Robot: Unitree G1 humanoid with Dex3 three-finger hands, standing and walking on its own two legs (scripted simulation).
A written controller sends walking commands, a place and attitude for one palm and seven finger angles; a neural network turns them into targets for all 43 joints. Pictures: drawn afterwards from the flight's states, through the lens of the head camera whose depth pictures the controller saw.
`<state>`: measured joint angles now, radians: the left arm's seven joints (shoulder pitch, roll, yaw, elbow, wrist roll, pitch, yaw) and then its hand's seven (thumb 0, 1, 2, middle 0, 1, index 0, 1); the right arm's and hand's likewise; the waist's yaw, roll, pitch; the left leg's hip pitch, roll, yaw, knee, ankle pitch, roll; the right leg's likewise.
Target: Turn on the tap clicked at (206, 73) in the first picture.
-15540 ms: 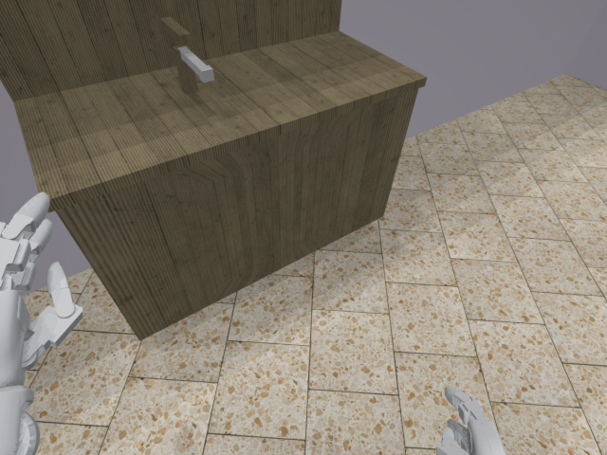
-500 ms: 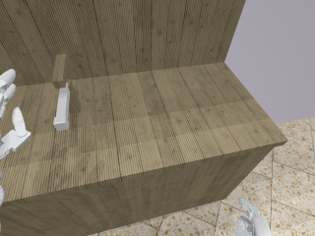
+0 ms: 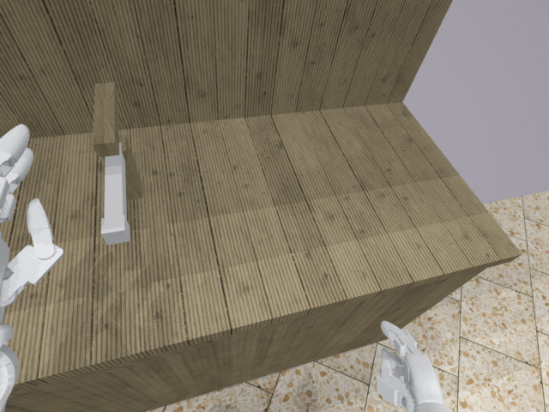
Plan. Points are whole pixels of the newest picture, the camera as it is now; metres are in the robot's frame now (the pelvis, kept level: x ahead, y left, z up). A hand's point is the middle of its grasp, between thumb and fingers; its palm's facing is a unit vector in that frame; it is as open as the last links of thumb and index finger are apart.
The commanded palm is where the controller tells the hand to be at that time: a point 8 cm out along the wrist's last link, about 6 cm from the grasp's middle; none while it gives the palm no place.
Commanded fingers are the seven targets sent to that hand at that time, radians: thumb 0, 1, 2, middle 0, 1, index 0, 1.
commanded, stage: come to a stop and stand still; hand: left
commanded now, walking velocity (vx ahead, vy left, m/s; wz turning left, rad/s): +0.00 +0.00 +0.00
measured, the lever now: (116, 230) +0.31 +0.25 +0.08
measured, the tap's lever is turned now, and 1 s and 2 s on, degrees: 0 0 0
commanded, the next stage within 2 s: look again from close up in 0.10 s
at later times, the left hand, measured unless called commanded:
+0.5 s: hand (65, 269) +0.21 +0.24 +0.16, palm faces +0.37 -0.85 -0.36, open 7.4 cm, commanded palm +0.15 +0.27 +0.18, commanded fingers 0.00 0.90 0.90 -0.20 -0.30 -0.20 -0.30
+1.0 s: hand (108, 280) +0.20 +0.20 +0.16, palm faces +0.34 -0.86 -0.37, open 7.4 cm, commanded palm +0.14 +0.23 +0.18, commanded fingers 0.00 0.90 0.90 -0.20 -0.30 -0.20 -0.30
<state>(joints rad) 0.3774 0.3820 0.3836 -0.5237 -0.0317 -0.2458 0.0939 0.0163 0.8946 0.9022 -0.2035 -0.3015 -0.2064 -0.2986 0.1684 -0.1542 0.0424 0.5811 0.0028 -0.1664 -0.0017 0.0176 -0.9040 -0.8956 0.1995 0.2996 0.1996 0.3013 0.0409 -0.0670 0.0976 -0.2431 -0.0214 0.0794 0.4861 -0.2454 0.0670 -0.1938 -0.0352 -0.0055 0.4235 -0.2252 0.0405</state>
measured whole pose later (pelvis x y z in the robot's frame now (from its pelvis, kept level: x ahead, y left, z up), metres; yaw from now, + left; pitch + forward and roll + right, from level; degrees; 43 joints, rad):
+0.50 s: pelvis -0.01 -0.01 +0.00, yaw +0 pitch -1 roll -2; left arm 0.43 0.37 0.36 -0.47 -0.05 -0.21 0.10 0.02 0.89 0.90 -0.20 -0.30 -0.21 -0.30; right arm 0.21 -0.20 0.02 0.57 0.02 -0.10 -0.04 0.02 -0.91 -0.90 0.20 0.30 0.20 0.30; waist 0.02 -0.03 0.07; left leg -0.23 -0.01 0.07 0.47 -0.22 0.06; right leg -0.17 -0.02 -0.02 0.38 -0.19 0.04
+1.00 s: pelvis -0.02 -0.05 +0.00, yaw -1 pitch +0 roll -1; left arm 0.42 0.37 0.36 -0.49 -0.06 -0.20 0.08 0.02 0.89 0.90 -0.20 -0.30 -0.21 -0.30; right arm 0.20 -0.17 0.01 0.55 0.01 -0.11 -0.02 0.02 -0.90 -0.90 0.20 0.30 0.20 0.30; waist 0.02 -0.02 0.07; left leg -0.26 0.05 0.06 0.48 -0.21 0.00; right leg -0.21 0.04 -0.03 0.41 -0.19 -0.02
